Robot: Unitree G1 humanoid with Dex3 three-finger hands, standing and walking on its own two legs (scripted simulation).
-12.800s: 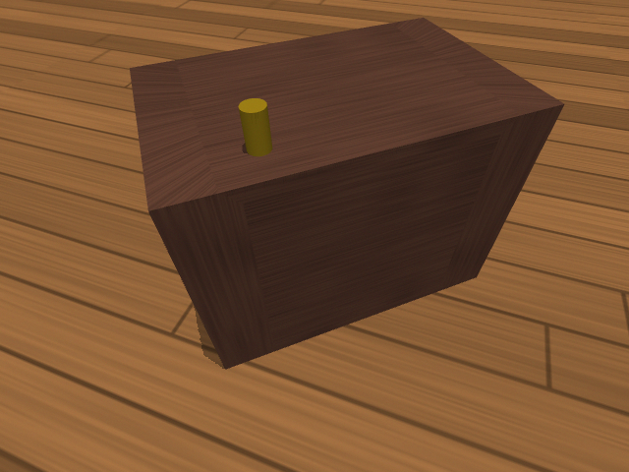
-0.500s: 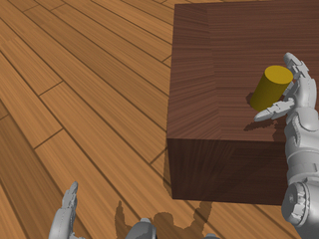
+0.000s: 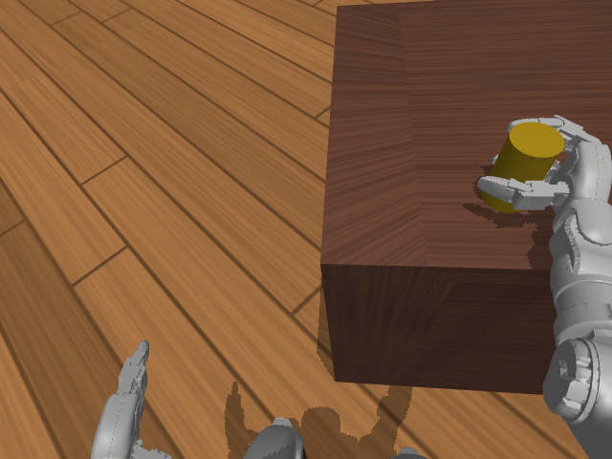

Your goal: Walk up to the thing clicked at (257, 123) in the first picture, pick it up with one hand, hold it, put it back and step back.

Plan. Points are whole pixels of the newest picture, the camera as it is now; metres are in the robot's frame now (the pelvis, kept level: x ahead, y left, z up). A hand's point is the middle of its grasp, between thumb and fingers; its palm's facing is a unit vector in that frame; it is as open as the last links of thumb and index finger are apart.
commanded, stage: close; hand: right
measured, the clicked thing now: (518, 170) +0.48 -0.21 +0.09
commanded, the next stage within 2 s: settle in 0.06 s
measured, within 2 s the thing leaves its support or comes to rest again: leaves its support in 0.20 s
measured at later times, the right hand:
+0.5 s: hand (530, 150) +0.48 -0.21 +0.12, palm faces +0.15 +0.99 -0.01, open 9.0 cm
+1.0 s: hand (536, 120) +0.49 -0.20 +0.16, palm faces +0.14 +0.99 +0.01, open 9.1 cm
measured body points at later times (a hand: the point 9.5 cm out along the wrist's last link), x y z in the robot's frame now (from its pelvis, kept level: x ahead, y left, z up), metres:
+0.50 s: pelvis +0.00 +0.00 +0.01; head +0.07 -0.01 +0.45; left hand +0.14 +0.26 -0.03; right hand +0.46 -0.26 +0.13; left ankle +0.06 +0.14 -0.68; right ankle -0.01 -0.13 -0.68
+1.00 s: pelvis +0.01 +0.00 +0.02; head +0.07 +0.00 +0.47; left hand +0.15 +0.27 -0.02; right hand +0.47 -0.26 +0.16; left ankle +0.06 +0.14 -0.68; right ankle -0.01 -0.13 -0.68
